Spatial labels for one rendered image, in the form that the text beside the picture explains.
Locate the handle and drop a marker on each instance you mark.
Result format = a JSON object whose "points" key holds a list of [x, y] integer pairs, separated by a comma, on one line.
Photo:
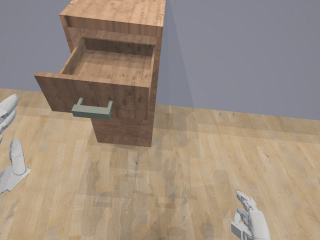
{"points": [[93, 112]]}

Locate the drawer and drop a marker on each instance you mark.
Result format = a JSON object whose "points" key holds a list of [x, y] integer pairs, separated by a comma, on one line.
{"points": [[103, 70]]}

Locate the cabinet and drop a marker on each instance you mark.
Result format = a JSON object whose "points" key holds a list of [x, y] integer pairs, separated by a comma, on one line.
{"points": [[139, 21]]}

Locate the right robot hand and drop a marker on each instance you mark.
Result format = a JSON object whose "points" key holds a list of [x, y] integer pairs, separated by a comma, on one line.
{"points": [[255, 225]]}

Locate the left robot hand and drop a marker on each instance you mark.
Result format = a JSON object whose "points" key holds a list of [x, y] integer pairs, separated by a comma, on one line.
{"points": [[11, 176]]}

